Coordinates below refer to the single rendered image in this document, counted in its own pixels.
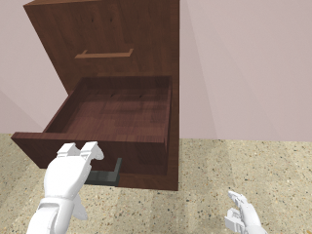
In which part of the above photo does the cabinet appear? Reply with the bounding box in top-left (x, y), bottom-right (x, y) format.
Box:
top-left (22, 0), bottom-right (180, 191)

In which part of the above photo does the drawer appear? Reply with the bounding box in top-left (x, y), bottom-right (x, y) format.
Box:
top-left (11, 75), bottom-right (173, 176)

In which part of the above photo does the robot left forearm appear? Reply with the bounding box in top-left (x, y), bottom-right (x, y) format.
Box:
top-left (26, 196), bottom-right (75, 234)

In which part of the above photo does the robot left hand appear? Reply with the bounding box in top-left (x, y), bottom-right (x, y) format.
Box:
top-left (43, 141), bottom-right (104, 220)

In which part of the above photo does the robot right forearm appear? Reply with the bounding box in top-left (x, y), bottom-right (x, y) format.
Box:
top-left (244, 224), bottom-right (268, 234)

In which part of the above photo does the handle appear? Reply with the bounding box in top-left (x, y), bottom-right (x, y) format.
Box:
top-left (84, 158), bottom-right (123, 187)
top-left (74, 53), bottom-right (133, 66)

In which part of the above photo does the robot right hand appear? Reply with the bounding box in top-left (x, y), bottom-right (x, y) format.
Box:
top-left (224, 190), bottom-right (262, 234)

